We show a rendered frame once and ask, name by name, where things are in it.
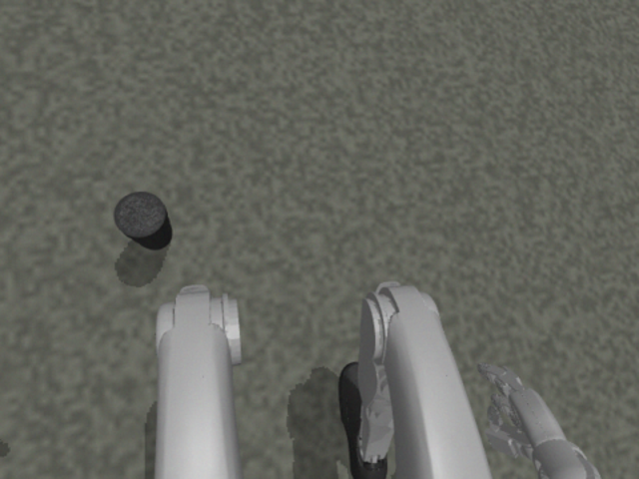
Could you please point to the right robot foot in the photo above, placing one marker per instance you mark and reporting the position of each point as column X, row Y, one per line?
column 350, row 409

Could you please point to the cup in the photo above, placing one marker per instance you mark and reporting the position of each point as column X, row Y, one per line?
column 142, row 217

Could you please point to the right robot arm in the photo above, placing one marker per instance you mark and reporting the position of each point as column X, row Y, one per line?
column 561, row 459

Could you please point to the right robot hand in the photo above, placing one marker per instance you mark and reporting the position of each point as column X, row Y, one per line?
column 525, row 407

